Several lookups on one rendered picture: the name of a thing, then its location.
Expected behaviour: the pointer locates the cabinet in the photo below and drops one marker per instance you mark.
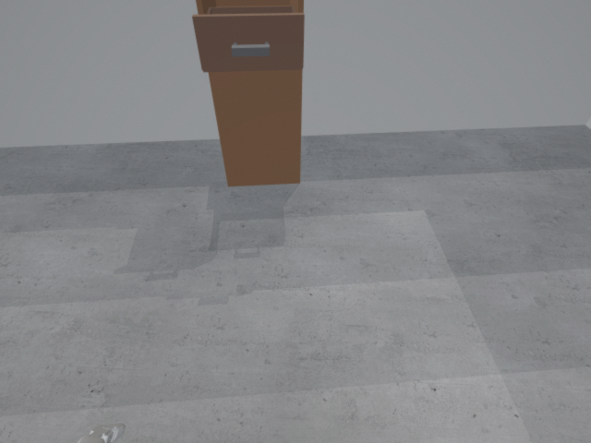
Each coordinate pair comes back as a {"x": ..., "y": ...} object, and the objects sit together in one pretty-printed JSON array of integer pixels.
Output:
[{"x": 258, "y": 116}]

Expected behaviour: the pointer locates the handle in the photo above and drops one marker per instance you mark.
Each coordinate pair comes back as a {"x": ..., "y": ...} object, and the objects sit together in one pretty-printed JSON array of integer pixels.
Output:
[{"x": 251, "y": 49}]

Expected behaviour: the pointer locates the drawer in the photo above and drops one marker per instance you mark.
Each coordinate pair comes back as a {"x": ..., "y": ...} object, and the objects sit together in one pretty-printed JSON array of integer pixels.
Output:
[{"x": 280, "y": 26}]

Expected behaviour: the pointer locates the robot left hand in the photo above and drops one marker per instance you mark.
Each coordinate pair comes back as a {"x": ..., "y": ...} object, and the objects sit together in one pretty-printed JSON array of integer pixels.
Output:
[{"x": 104, "y": 434}]

